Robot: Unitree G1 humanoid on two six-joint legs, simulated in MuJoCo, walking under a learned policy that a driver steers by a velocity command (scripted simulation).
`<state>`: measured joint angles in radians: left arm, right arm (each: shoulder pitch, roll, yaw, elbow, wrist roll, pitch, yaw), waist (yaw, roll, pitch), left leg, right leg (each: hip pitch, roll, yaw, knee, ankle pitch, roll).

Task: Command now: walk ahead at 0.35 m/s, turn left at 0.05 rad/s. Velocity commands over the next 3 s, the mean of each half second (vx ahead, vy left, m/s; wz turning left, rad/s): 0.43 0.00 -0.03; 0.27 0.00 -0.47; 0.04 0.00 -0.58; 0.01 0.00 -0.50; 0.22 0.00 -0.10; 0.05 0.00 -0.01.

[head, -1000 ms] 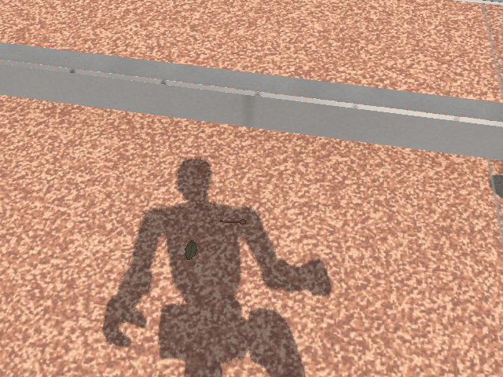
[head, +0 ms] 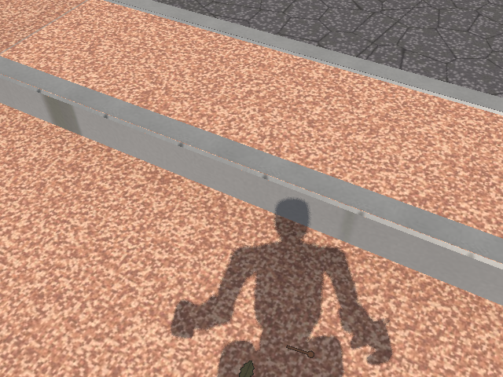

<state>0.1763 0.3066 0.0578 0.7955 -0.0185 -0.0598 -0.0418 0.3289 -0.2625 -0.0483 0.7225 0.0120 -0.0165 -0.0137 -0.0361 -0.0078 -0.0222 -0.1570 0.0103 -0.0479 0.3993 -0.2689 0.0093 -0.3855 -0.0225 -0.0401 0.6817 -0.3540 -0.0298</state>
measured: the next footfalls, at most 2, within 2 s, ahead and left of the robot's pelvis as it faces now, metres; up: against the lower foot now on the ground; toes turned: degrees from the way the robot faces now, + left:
right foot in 0.08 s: +0.09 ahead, -0.12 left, +0.00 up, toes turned -2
left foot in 0.56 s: +0.43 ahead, +0.11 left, +0.00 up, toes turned -5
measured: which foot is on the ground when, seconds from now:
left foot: down 0.00-0.08, up 0.10-0.54, down 0.56-0.98, up 1.00-1.00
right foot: up 0.00-0.06, down 0.08-0.56, up 0.58-0.98, down 1.00-1.00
